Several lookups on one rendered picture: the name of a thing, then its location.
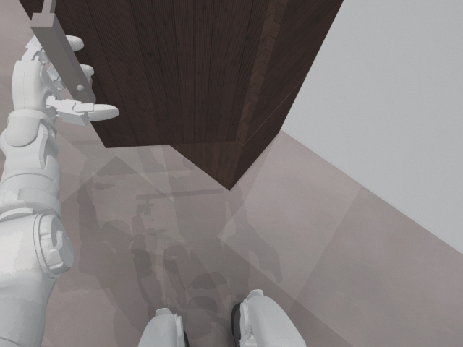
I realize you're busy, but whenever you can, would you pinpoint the handle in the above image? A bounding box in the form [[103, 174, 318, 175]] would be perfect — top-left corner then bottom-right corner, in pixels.
[[30, 0, 96, 105]]

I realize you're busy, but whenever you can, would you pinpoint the left robot shin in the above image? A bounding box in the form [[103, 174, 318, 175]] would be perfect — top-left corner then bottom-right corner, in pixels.
[[155, 308, 172, 317]]

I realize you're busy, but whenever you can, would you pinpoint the left robot hand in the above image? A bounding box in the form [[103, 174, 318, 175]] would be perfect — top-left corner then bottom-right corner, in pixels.
[[12, 35, 119, 126]]

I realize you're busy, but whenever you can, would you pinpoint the robot left forearm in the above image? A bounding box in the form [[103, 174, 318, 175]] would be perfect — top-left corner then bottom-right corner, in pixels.
[[0, 109, 61, 223]]

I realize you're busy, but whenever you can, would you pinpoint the cupboard door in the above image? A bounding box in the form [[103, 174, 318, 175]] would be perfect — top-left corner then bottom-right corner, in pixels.
[[19, 0, 270, 148]]

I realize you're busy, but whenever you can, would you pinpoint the robot left upper arm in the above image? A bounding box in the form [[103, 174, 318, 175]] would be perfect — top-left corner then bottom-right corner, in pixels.
[[0, 213, 74, 347]]

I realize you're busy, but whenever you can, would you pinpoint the robot left thigh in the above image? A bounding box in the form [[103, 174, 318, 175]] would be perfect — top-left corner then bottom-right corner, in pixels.
[[138, 313, 185, 347]]

